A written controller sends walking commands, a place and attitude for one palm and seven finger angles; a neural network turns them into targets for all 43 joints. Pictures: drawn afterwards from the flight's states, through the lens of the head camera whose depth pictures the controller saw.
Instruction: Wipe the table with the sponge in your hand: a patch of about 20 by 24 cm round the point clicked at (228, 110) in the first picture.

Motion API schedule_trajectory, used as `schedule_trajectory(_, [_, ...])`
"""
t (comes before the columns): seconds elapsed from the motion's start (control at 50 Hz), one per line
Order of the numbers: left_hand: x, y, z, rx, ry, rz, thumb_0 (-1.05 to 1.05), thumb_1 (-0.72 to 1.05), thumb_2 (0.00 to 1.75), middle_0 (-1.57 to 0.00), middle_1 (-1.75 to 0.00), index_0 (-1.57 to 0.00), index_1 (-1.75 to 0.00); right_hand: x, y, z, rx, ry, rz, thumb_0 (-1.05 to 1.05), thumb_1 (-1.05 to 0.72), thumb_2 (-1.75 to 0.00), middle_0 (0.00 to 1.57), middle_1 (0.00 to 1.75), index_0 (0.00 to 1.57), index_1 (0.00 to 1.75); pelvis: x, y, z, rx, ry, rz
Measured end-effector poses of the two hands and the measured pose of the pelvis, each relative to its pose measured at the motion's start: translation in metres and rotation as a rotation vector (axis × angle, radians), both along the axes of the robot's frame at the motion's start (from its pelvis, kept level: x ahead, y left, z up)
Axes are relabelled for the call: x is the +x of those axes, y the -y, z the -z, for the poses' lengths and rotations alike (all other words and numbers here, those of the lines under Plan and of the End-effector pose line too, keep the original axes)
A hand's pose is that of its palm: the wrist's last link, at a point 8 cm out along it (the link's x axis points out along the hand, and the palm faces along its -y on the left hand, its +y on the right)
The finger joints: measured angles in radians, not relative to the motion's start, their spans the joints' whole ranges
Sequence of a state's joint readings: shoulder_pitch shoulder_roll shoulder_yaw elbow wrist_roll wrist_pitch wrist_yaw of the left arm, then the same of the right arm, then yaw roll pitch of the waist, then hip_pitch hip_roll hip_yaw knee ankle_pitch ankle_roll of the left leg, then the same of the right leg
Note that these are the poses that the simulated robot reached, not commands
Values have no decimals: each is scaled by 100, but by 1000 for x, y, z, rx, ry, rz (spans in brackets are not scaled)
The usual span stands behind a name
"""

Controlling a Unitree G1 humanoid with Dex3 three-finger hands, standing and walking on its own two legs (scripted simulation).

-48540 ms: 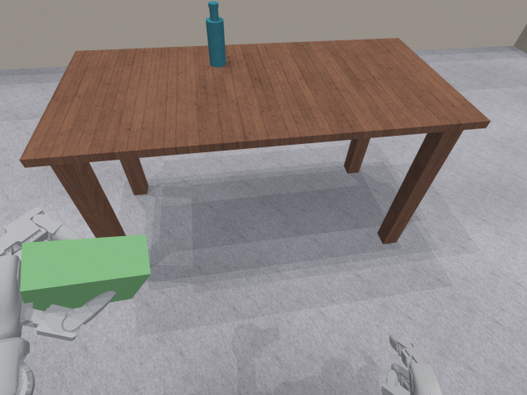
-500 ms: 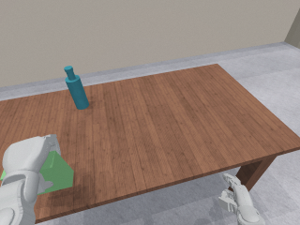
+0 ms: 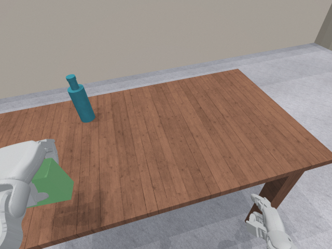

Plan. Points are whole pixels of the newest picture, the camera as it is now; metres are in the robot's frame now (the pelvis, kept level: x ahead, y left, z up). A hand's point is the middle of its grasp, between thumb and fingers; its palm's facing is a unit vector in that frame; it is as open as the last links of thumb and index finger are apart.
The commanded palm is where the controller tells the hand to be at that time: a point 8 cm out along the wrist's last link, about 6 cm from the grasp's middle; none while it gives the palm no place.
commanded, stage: lift the sponge slowly off the table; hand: left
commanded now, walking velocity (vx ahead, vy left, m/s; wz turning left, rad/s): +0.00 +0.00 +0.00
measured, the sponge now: (40, 188) +0.19 +0.34 +0.07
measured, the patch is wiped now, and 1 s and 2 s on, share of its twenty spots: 1.00 1.00 1.00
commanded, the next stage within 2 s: bring the sponge back beside the body in 0.02 s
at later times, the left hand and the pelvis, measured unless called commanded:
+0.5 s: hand (37, 175) +0.19 +0.32 +0.12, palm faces +0.09 -0.08 -0.99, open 9.1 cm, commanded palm +0.16 +0.32 +0.19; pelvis -0.01 +0.01 +0.00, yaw +0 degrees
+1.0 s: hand (45, 178) +0.19 +0.31 +0.11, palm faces +0.09 -0.11 -0.99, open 9.1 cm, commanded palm +0.16 +0.29 +0.18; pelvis +0.00 +0.00 +0.00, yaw -1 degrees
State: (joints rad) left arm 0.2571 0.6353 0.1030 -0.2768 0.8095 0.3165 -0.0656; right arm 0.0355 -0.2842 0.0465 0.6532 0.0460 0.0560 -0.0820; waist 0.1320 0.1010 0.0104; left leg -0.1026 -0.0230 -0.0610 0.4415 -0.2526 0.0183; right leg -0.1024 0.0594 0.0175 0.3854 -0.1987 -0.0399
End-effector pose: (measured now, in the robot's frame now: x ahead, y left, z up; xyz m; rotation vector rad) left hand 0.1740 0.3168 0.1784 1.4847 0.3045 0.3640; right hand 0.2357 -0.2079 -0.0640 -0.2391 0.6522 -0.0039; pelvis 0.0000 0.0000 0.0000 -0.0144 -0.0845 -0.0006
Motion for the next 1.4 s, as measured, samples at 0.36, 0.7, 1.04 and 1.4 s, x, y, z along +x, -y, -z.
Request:
schedule_trajectory(0.36, [-10,-4,10,-45,3,-18,-1,-47,106,-81,-141,-86,-144,4,-21,-7,13,20,-31,2,-90,-90,20,30,19,30,-4,-9,0,-2,4,-4])
schedule_trajectory(0.7, [0,2,11,-64,17,-44,-1,-47,106,-81,-141,-86,-145,0,-28,-7,41,16,-37,2,-90,-90,20,30,20,30,-8,-12,-1,3,3,9])
schedule_trajectory(1.04, [-4,18,15,-69,36,-39,-1,-47,106,-81,-141,-86,-145,4,-19,-7,40,17,-44,2,-90,-90,20,30,21,31,-3,-4,-1,3,6,11])
schedule_trajectory(1.4, [-6,40,23,-98,32,-25,-1,-47,106,-81,-141,-86,-145,7,-8,-11,49,35,-30,2,-90,-90,20,30,20,30,-3,5,0,6,9,17])
